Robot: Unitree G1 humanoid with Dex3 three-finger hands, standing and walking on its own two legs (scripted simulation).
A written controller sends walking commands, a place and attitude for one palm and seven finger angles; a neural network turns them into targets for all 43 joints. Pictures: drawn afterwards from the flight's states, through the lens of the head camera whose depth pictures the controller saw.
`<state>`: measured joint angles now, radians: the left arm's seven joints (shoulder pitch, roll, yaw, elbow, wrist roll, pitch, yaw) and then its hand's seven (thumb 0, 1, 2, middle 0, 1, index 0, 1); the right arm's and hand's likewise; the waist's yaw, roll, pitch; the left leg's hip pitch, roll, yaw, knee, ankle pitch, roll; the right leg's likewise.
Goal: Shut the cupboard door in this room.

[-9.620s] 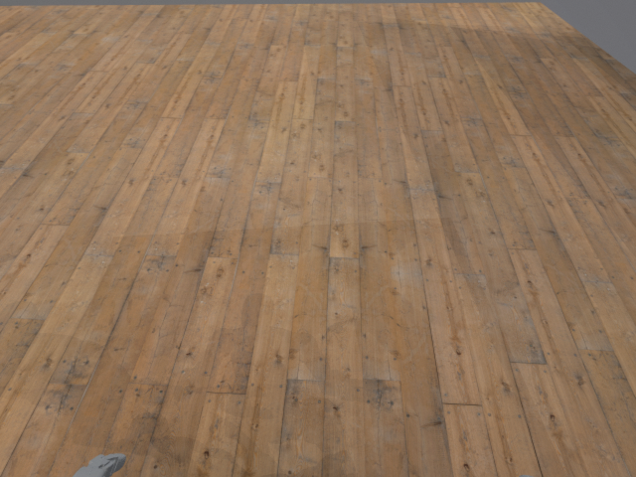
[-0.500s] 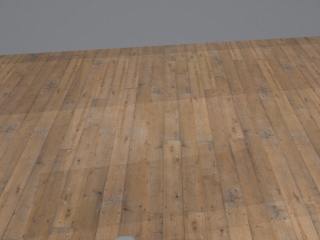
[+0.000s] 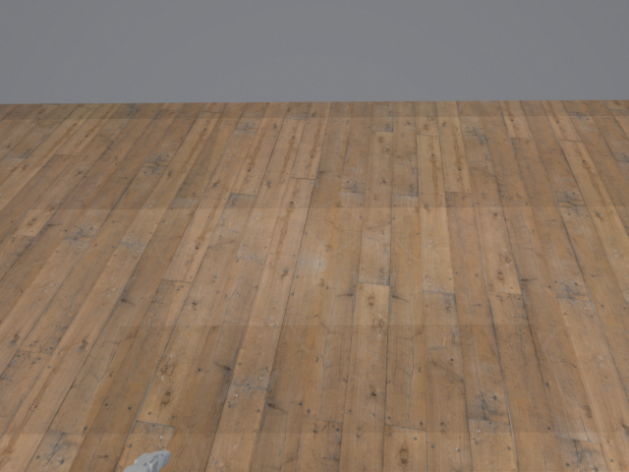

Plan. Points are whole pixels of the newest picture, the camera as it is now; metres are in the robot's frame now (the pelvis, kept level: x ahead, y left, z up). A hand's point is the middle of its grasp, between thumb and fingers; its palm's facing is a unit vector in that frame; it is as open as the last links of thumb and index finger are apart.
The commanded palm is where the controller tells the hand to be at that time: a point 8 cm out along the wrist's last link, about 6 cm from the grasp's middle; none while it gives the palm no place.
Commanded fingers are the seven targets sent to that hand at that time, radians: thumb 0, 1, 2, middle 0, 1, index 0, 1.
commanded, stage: turn or walk to find it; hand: left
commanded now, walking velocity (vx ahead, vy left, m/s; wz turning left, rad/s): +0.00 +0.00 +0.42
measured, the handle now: out of the picture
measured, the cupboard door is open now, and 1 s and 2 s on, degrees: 78 78 78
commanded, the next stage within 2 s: none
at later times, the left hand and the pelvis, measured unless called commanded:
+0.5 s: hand out of the picture -0.06 +0.19 -0.17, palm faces +0.28 -0.93 -0.25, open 7.4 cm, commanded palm none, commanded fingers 0.00 0.90 0.90 -0.20 -0.30 -0.20 -0.30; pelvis -0.03 -0.01 +0.00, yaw +15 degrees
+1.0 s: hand out of the picture -0.03 +0.20 -0.15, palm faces +0.42 -0.86 -0.28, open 7.4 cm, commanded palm none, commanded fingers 0.00 0.90 0.90 -0.20 -0.30 -0.20 -0.30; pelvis -0.04 -0.03 -0.01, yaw +26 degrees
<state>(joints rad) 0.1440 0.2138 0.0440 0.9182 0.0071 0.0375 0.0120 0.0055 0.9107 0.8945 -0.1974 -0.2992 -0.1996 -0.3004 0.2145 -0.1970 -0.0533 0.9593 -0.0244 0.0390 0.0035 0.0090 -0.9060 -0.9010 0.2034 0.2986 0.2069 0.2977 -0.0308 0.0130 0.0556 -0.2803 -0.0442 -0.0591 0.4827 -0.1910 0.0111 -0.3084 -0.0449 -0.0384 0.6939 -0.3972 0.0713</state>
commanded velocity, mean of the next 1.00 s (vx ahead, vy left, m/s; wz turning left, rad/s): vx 0.00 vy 0.00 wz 0.42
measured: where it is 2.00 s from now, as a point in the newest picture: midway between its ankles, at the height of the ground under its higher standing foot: outside the picture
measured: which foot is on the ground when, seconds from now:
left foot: down 0.00-0.04, up 0.06-0.50, down 0.52-0.98, up 1.00-1.00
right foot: up 0.00-0.02, down 0.04-0.52, up 0.54-0.96, down 0.98-1.00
